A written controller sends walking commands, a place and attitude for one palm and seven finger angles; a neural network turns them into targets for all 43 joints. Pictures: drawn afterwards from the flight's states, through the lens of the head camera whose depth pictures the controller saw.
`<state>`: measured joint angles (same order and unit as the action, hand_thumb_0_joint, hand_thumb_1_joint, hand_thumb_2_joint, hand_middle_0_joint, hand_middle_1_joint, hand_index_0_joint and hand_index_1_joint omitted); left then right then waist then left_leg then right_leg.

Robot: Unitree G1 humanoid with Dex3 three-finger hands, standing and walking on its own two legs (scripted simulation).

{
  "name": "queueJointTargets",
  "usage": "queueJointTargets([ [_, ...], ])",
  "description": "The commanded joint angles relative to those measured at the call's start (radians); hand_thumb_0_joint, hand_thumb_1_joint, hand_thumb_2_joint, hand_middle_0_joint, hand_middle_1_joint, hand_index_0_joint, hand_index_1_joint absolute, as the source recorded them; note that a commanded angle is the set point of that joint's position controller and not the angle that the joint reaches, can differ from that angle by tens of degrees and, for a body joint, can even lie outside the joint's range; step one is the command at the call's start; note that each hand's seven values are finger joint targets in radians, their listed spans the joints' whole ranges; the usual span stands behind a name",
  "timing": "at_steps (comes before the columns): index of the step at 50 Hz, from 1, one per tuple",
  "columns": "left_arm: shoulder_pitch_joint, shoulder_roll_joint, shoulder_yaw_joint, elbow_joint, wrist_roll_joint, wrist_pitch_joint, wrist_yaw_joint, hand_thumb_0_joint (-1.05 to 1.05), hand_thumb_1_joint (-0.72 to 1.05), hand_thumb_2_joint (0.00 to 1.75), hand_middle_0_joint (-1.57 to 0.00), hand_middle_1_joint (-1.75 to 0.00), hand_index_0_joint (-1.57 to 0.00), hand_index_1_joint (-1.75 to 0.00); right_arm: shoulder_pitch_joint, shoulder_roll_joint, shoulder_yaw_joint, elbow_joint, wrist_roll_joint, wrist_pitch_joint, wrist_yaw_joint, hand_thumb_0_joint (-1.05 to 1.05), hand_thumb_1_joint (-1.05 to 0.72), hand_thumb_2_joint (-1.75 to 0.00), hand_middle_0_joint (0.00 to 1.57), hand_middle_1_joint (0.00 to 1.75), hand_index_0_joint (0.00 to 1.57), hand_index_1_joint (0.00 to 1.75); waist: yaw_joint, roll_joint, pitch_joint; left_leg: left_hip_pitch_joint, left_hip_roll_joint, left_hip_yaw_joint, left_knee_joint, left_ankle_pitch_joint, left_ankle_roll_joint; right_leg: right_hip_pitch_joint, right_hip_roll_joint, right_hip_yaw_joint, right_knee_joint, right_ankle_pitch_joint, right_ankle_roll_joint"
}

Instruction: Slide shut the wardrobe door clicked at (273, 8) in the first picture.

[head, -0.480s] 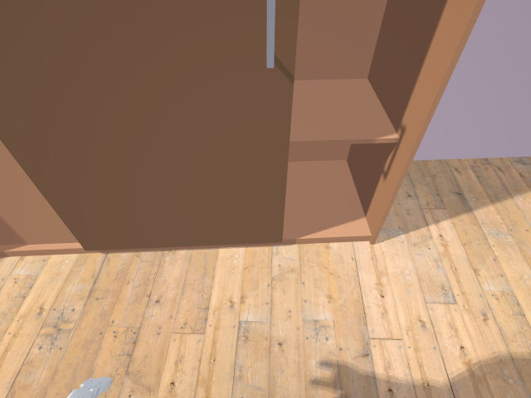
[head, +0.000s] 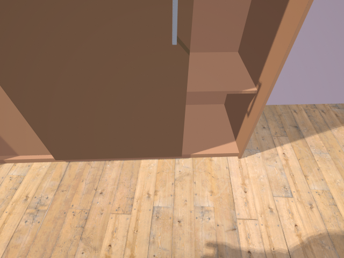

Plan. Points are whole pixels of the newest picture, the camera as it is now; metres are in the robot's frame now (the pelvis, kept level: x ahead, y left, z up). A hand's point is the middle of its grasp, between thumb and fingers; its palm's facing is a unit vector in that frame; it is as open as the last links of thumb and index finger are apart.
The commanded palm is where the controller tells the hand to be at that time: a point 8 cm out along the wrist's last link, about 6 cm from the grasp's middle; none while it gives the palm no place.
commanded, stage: stand and wait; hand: left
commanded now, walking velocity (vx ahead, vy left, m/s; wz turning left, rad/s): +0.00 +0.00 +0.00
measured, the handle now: (174, 6) +0.83 +0.05 +0.23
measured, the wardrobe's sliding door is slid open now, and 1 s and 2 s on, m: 0.41 0.41 0.41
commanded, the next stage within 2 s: look at it before walking up in 0.34 s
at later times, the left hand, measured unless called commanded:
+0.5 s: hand out of the picture +0.07 +0.24 -0.15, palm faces -0.03 -0.94 -0.35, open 7.4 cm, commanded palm none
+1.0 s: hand out of the picture +0.05 +0.25 -0.15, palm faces -0.04 -0.94 -0.34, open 7.4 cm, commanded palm none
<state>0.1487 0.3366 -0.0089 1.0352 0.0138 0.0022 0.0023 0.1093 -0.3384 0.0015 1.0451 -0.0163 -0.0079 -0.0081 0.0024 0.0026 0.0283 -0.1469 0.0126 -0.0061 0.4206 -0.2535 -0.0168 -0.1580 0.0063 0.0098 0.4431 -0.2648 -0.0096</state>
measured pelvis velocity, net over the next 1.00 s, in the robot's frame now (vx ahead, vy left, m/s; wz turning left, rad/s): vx -0.02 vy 0.00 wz -0.01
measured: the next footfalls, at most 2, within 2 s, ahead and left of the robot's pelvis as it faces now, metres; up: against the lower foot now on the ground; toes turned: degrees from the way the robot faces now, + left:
none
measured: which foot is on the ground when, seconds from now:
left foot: down 0.00-1.00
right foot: down 0.00-1.00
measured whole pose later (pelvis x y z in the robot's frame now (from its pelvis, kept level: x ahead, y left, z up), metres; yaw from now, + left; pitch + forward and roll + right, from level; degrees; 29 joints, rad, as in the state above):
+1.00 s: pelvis -0.02 +0.00 +0.00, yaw +0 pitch -2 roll +0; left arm 0.15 0.34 -0.01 1.09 0.01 -0.01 0.00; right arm 0.13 -0.34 0.01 1.11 -0.01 -0.02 0.00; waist 0.00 0.01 0.03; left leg -0.13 0.02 0.00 0.35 -0.19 -0.02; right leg -0.14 0.01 0.02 0.37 -0.20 -0.01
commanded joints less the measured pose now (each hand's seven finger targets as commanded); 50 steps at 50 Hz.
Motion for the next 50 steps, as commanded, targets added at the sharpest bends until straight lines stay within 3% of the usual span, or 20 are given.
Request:
queueJointTargets([
  [1, -0.057, 0.215, 0.050, -0.067, -0.005, -0.030, 0.011, 0.00, 0.90, 0.90, -0.20, -0.30, -0.20, -0.30, -0.058, -0.199, -0.041, -0.058, 0.005, -0.025, -0.012, 0.00, -0.90, -0.90, 0.20, 0.30, 0.20, 0.30, -0.002, -0.001, -0.097, 0.039, 0.098, -0.069, -0.052, 0.239, 0.046, 0.026, -0.125, 0.100, -0.070, 0.277, -0.030],
  [15, -0.063, 0.216, 0.047, -0.028, -0.005, -0.029, 0.009, 0.00, 0.90, 0.90, -0.20, -0.30, -0.20, -0.30, -0.039, -0.207, -0.035, -0.011, 0.006, -0.025, -0.009, 0.00, -0.90, -0.90, 0.20, 0.30, 0.20, 0.30, -0.001, -0.007, -0.043, 0.010, 0.100, -0.078, -0.104, 0.144, 0.040, 0.003, -0.122, 0.112, -0.124, 0.149, -0.026],
  [21, -0.064, 0.215, 0.049, -0.028, -0.005, -0.032, 0.010, 0.00, 0.90, 0.90, -0.20, -0.30, -0.20, -0.30, -0.032, -0.206, -0.035, -0.006, 0.007, -0.027, -0.009, 0.00, -0.90, -0.90, 0.20, 0.30, 0.20, 0.30, -0.001, -0.009, -0.063, 0.025, 0.103, -0.084, -0.102, 0.177, 0.040, 0.013, -0.121, 0.112, -0.120, 0.182, -0.026],
  [30, -0.064, 0.212, 0.047, -0.024, -0.004, -0.031, 0.008, 0.00, 0.90, 0.90, -0.20, -0.30, -0.20, -0.30, -0.028, -0.206, -0.035, 0.001, 0.005, -0.027, -0.008, 0.00, -0.90, -0.90, 0.20, 0.30, 0.20, 0.30, -0.004, -0.010, -0.040, 0.019, 0.102, -0.083, -0.117, 0.137, 0.038, -0.010, -0.119, 0.120, -0.142, 0.128, -0.024],
  [41, -0.052, 0.214, 0.047, -0.018, -0.004, -0.034, 0.010, 0.00, 0.90, 0.90, -0.20, -0.30, -0.20, -0.30, -0.025, -0.206, -0.034, 0.005, 0.007, -0.027, -0.008, 0.00, -0.90, -0.90, 0.20, 0.30, 0.20, 0.30, -0.002, -0.003, -0.055, 0.033, 0.108, -0.081, -0.116, 0.172, 0.038, 0.007, -0.119, 0.115, -0.138, 0.185, -0.024],
  [50, -0.050, 0.213, 0.045, -0.013, -0.004, -0.032, 0.009, 0.00, 0.90, 0.90, -0.20, -0.30, -0.20, -0.30, -0.027, -0.208, -0.033, 0.010, 0.007, -0.026, -0.007, 0.00, -0.90, -0.90, 0.20, 0.30, 0.20, 0.30, -0.004, -0.006, -0.041, 0.032, 0.107, -0.081, -0.126, 0.146, 0.037, -0.006, -0.118, 0.119, -0.150, 0.151, -0.021],
])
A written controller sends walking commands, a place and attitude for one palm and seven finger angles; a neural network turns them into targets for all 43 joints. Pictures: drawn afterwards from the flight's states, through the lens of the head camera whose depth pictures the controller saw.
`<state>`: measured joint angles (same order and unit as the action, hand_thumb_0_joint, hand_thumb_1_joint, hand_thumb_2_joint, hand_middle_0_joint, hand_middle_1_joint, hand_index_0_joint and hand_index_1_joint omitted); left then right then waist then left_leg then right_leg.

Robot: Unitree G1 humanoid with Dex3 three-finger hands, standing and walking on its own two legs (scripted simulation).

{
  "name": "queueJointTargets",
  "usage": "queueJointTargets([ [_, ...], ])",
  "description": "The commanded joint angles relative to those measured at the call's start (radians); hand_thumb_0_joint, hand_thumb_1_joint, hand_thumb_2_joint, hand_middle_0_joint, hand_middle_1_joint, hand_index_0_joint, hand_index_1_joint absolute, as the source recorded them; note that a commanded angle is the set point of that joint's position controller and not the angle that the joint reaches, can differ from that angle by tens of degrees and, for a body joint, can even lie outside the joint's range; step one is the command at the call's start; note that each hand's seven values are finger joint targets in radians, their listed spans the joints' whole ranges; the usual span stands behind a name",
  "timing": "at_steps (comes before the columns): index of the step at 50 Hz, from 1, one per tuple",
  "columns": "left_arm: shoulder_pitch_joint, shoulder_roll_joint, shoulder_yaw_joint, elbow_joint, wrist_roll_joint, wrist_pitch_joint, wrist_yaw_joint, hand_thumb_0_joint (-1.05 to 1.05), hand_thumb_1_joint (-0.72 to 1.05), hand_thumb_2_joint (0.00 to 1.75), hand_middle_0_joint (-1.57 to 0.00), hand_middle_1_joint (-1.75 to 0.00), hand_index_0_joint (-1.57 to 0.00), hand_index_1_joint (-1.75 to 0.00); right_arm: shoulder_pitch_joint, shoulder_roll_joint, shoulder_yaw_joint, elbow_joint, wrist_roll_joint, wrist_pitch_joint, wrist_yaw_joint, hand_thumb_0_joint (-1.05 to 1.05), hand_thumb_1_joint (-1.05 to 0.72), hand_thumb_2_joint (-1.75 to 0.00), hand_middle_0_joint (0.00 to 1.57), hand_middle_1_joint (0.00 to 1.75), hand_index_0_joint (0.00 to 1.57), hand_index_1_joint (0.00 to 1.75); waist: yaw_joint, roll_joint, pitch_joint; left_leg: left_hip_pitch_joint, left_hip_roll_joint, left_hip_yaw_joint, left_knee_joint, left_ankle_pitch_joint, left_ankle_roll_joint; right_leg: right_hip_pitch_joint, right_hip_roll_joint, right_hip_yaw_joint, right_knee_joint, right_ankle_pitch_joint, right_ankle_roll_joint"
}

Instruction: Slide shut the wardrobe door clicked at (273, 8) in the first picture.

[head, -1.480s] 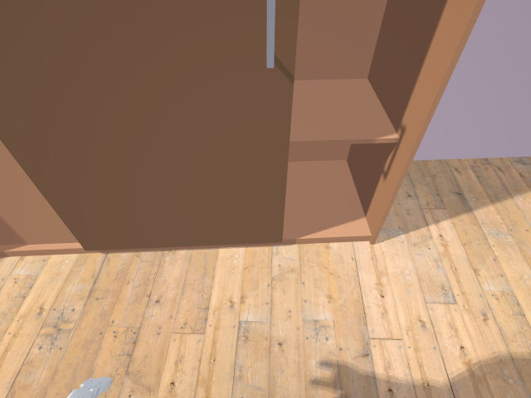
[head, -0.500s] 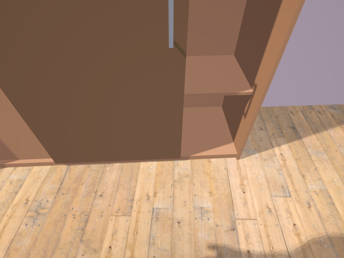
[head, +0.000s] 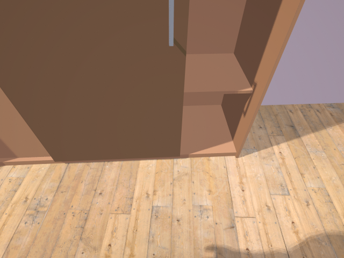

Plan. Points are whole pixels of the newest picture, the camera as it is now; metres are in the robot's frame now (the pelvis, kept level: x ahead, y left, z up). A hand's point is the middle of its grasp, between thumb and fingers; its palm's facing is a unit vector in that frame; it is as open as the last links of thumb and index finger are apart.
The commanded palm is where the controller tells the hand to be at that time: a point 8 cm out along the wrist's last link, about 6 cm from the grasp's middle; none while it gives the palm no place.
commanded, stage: turn to face it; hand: left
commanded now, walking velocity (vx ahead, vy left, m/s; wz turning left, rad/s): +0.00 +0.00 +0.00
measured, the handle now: (171, 8) +0.85 +0.05 +0.22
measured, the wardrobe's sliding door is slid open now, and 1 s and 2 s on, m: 0.41 0.41 0.41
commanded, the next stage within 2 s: take the last steps up to it in 0.12 s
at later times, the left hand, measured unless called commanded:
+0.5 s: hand out of the picture +0.04 +0.20 -0.19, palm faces -0.01 -0.97 -0.23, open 7.4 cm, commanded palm none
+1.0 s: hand out of the picture +0.05 +0.07 -0.18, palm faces +0.12 -0.99 -0.12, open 7.4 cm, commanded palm none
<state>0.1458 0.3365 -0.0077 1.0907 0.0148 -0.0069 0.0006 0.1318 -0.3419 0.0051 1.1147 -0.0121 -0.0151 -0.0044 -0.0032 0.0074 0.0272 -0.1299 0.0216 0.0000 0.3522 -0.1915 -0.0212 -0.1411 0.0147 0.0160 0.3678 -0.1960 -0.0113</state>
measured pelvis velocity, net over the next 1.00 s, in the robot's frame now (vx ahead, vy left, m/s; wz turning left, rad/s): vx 0.22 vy -0.04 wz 0.02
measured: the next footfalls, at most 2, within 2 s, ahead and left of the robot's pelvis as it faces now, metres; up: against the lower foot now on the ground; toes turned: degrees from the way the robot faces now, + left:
left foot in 1.02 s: +0.36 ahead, +0.03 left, +0.00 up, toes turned +9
right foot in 1.52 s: +0.53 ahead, -0.22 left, +0.00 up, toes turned -4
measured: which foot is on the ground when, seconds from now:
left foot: down 0.00-0.62, up 0.64-1.00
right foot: down 0.00-1.00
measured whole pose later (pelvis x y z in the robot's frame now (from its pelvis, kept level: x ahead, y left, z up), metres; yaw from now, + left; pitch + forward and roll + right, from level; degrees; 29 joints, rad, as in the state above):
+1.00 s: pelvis +0.22 -0.04 -0.03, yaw +1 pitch +0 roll +0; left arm 0.57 0.07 0.00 1.22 0.03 -0.07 0.04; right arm 0.08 -0.14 -0.05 1.03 -0.02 -0.04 0.00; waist 0.03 -0.01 0.07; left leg -0.51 0.03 0.17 0.73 -0.23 0.06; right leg 0.13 0.07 -0.10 0.37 -0.47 -0.07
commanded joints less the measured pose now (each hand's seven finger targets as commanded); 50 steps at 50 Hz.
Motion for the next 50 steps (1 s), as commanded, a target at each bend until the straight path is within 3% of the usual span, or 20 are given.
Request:
queueJointTargets([
  [1, -0.045, 0.213, 0.044, -0.069, -0.004, -0.023, 0.011, 0.00, 0.90, 0.90, -0.20, -0.30, -0.20, -0.30, -0.049, -0.204, -0.038, -0.061, 0.003, -0.018, -0.011, 0.00, -0.90, -0.90, 0.20, 0.30, 0.20, 0.30, 0.002, -0.005, -0.042, 0.017, 0.098, -0.089, -0.057, 0.081, 0.042, -0.027, -0.125, 0.111, -0.073, 0.075, -0.018],
  [11, -0.033, 0.200, 0.049, -0.080, -0.004, -0.015, 0.015, 0.00, 0.90, 0.90, -0.20, -0.30, -0.20, -0.30, -0.041, -0.187, -0.036, -0.074, 0.004, -0.010, -0.007, 0.00, -0.90, -0.90, 0.20, 0.30, 0.20, 0.30, 0.006, -0.019, -0.072, -0.007, 0.093, -0.099, -0.011, 0.153, 0.044, -0.002, -0.138, 0.079, -0.022, 0.125, -0.010],
  [13, 0.030, 0.084, 0.019, -0.044, -0.005, -0.001, 0.017, 0.00, 0.90, 0.90, -0.20, -0.30, -0.20, -0.30, 0.010, -0.069, -0.007, -0.041, -0.004, 0.003, -0.003, 0.00, -0.90, -0.90, 0.20, 0.30, 0.20, 0.30, 0.005, -0.025, -0.082, -0.004, 0.086, -0.086, -0.017, 0.005, 0.029, -0.007, -0.127, 0.074, -0.044, -0.075, 0.009],
  [16, 0.075, 0.084, 0.023, -0.031, 0.003, 0.009, 0.007, 0.00, 0.90, 0.90, -0.20, -0.30, -0.20, -0.30, 0.045, -0.067, -0.014, -0.034, -0.014, 0.014, 0.001, 0.00, -0.90, -0.90, 0.20, 0.30, 0.20, 0.30, 0.007, -0.048, 0.000, -0.067, 0.071, -0.092, -0.010, -0.254, 0.038, -0.076, -0.110, 0.097, -0.056, -0.325, -0.006],
  [21, 0.124, 0.051, 0.030, -0.037, 0.006, 0.001, -0.007, 0.00, 0.90, 0.90, -0.20, -0.30, -0.20, -0.30, 0.101, -0.078, -0.034, -0.034, -0.015, 0.004, -0.002, 0.00, -0.90, -0.90, 0.20, 0.30, 0.20, 0.30, -0.005, 0.042, 0.103, -0.097, 0.139, -0.179, -0.049, -0.368, 0.088, -0.189, -0.059, 0.035, 0.081, -0.307, -0.019],
  [23, 0.132, 0.013, 0.033, -0.048, 0.008, -0.008, -0.011, 0.00, 0.90, 0.90, -0.20, -0.30, -0.20, -0.30, 0.161, -0.095, -0.049, -0.027, -0.013, -0.005, -0.010, 0.00, -0.90, -0.90, 0.20, 0.30, 0.20, 0.30, -0.019, 0.131, 0.109, -0.034, 0.226, -0.287, -0.086, -0.305, 0.143, -0.263, -0.024, -0.039, 0.228, -0.211, -0.007],
  [25, 0.105, -0.010, 0.034, -0.071, 0.008, -0.015, -0.015, 0.00, 0.90, 0.90, -0.20, -0.30, -0.20, -0.30, 0.224, -0.097, -0.063, -0.018, -0.013, -0.013, -0.020, 0.00, -0.90, -0.90, 0.20, 0.30, 0.20, 0.30, -0.040, 0.172, 0.119, 0.066, 0.280, -0.339, -0.078, -0.098, 0.189, -0.363, -0.027, -0.065, 0.286, -0.248, 0.000],
  [27, 0.112, -0.026, 0.044, -0.077, 0.004, -0.023, -0.019, 0.00, 0.90, 0.90, -0.20, -0.30, -0.20, -0.30, 0.256, -0.075, -0.068, -0.006, -0.014, -0.021, -0.028, 0.00, -0.90, -0.90, 0.20, 0.30, 0.20, 0.30, -0.038, 0.168, 0.107, 0.091, 0.295, -0.304, -0.014, 0.129, 0.199, -0.349, -0.042, -0.067, 0.266, -0.272, -0.002],
  [28, 0.163, -0.038, 0.049, -0.062, 0.003, -0.027, -0.021, 0.00, 0.90, 0.90, -0.20, -0.30, -0.20, -0.30, 0.234, -0.062, -0.067, -0.010, -0.013, -0.022, -0.031, 0.00, -0.90, -0.90, 0.20, 0.30, 0.20, 0.30, -0.010, 0.160, 0.087, 0.024, 0.268, -0.237, 0.045, 0.156, 0.171, -0.235, -0.044, -0.078, 0.183, -0.220, -0.007],
  [29, 0.264, -0.037, 0.058, -0.029, 0.005, -0.032, -0.022, 0.00, 0.90, 0.90, -0.20, -0.30, -0.20, -0.30, 0.192, -0.041, -0.064, -0.022, -0.010, -0.023, -0.031, 0.00, -0.90, -0.90, 0.20, 0.30, 0.20, 0.30, 0.045, 0.097, 0.040, -0.128, 0.201, -0.124, 0.185, 0.126, 0.117, -0.003, -0.055, -0.061, 0.063, -0.109, -0.022],
  [30, 0.410, 0.032, 0.078, 0.019, 0.011, -0.043, -0.011, 0.00, 0.90, 0.90, -0.20, -0.30, -0.20, -0.30, 0.150, 0.030, -0.052, -0.056, -0.001, -0.031, -0.025, 0.00, -0.90, -0.90, 0.20, 0.30, 0.20, 0.30, 0.101, -0.143, -0.025, -0.355, 0.072, 0.049, 0.465, -0.005, 0.055, 0.241, -0.209, 0.158, -0.039, -0.022, -0.065],
  [31, 0.535, 0.094, 0.091, 0.061, 0.005, -0.049, 0.007, 0.00, 0.90, 0.90, -0.20, -0.30, -0.20, -0.30, 0.058, 0.077, -0.041, -0.109, 0.002, -0.036, -0.020, 0.00, -0.90, -0.90, 0.20, 0.30, 0.20, 0.30, 0.141, -0.342, -0.002, -0.555, -0.006, 0.099, 0.678, -0.376, 0.034, 0.312, -0.388, 0.390, -0.107, 0.194, -0.123],
  [32, 0.560, 0.054, 0.079, 0.078, 0.002, -0.051, 0.020, 0.00, 0.90, 0.90, -0.20, -0.30, -0.20, -0.30, 0.031, 0.047, -0.052, -0.107, -0.003, -0.034, -0.021, 0.00, -0.90, -0.90, 0.20, 0.30, 0.20, 0.30, 0.138, -0.243, 0.048, -0.584, 0.036, 0.008, 0.796, -0.370, 0.046, 0.272, -0.388, 0.372, -0.096, 0.328, -0.121],
  [34, 0.488, -0.027, 0.059, 0.065, 0.008, -0.053, 0.027, 0.00, 0.90, 0.90, -0.20, -0.30, -0.20, -0.30, 0.033, 0.095, -0.059, -0.088, -0.004, -0.032, -0.013, 0.00, -0.90, -0.90, 0.20, 0.30, 0.20, 0.30, 0.087, -0.068, 0.094, -0.617, 0.077, 0.026, 0.879, -0.264, 0.038, 0.233, -0.348, 0.256, -0.075, 0.398, -0.181],
  [35, 0.466, -0.048, 0.050, 0.056, 0.009, -0.056, 0.027, 0.00, 0.90, 0.90, -0.20, -0.30, -0.20, -0.30, 0.036, 0.110, -0.061, -0.078, -0.009, -0.026, -0.007, 0.00, -0.90, -0.90, 0.20, 0.30, 0.20, 0.30, 0.070, -0.032, 0.096, -0.605, 0.080, 0.041, 0.884, -0.222, 0.032, 0.209, -0.311, 0.190, -0.072, 0.410, -0.171],
  [39, 0.463, -0.106, 0.034, 0.059, 0.016, -0.072, 0.038, 0.00, 0.90, 0.90, -0.20, -0.30, -0.20, -0.30, 0.043, 0.146, -0.064, -0.078, -0.012, -0.010, 0.008, 0.00, -0.90, -0.90, 0.20, 0.30, 0.20, 0.30, 0.025, -0.093, 0.104, -0.580, 0.074, 0.098, 0.820, -0.107, 0.027, 0.146, -0.235, 0.055, -0.107, 0.508, -0.127],
  [45, 0.486, -0.127, 0.030, 0.092, 0.014, -0.075, 0.051, 0.00, 0.90, 0.90, -0.20, -0.30, -0.20, -0.30, -0.062, 0.169, -0.055, -0.124, -0.004, -0.017, 0.015, 0.00, -0.90, -0.90, 0.20, 0.30, 0.20, 0.30, 0.017, -0.105, 0.130, -0.462, 0.027, 0.176, 0.480, -0.045, 0.052, 0.132, -0.192, -0.003, -0.107, 0.721, -0.115],
  [48, 0.456, -0.085, 0.044, 0.093, 0.010, -0.080, 0.046, 0.00, 0.90, 0.90, -0.20, -0.30, -0.20, -0.30, 0.067, 0.154, -0.061, -0.090, -0.003, -0.034, -0.001, 0.00, -0.90, -0.90, 0.20, 0.30, 0.20, 0.30, -0.050, -0.119, 0.036, -0.208, -0.057, 0.224, 0.354, -0.036, 0.099, 0.141, -0.183, -0.047, 0.071, 1.009, -0.113],
  [49, 0.444, -0.079, 0.046, 0.090, 0.006, -0.080, 0.044, 0.00, 0.90, 0.90, -0.20, -0.30, -0.20, -0.30, 0.174, 0.134, -0.067, -0.058, -0.007, -0.039, -0.010, 0.00, -0.90, -0.90, 0.20, 0.30, 0.20, 0.30, -0.099, -0.112, -0.016, -0.075, -0.062, 0.209, 0.278, 0.024, 0.115, 0.109, -0.169, -0.061, 0.214, 1.002, -0.095],
  [50, 0.427, -0.079, 0.049, 0.081, -0.002, -0.082, 0.040, 0.00, 0.90, 0.90, -0.20, -0.30, -0.20, -0.30, 0.317, 0.091, -0.081, -0.020, -0.012, -0.040, -0.018, 0.00, -0.90, -0.90, 0.20, 0.30, 0.20, 0.30, -0.162, -0.084, -0.100, 0.130, 0.001, 0.122, 0.214, 0.111, 0.146, 0.000, -0.151, -0.070, 0.426, 0.838, -0.074],
])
